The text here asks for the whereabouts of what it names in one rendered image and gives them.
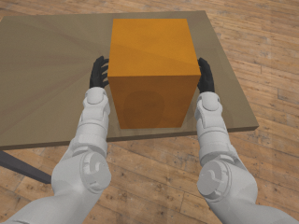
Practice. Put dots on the left robot hand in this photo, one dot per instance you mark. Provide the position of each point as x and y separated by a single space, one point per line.
96 78

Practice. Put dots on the right robot forearm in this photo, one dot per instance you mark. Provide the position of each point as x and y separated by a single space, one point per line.
213 138

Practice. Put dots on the right robot hand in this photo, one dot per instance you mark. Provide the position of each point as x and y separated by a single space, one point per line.
206 81

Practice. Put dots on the robot left upper arm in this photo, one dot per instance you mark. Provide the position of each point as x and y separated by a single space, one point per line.
77 184

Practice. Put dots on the left robot forearm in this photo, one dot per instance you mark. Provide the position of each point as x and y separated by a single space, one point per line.
91 134

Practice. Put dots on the carton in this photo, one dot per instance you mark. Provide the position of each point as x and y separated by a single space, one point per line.
152 72

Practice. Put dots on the table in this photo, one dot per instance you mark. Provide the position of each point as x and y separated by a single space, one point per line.
46 62

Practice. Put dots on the robot right upper arm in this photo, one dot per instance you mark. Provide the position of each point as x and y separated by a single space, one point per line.
231 193

